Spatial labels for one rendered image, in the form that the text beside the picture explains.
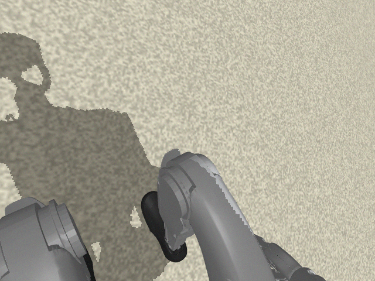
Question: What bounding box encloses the right robot foot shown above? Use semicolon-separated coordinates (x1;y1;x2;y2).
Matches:
141;191;187;262

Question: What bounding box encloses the right robot arm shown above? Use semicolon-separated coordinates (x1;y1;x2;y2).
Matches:
289;267;326;281

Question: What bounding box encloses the right robot hand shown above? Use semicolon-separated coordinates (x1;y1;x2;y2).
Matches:
255;234;302;281

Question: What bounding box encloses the left robot foot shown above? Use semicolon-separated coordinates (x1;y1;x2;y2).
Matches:
83;246;96;281

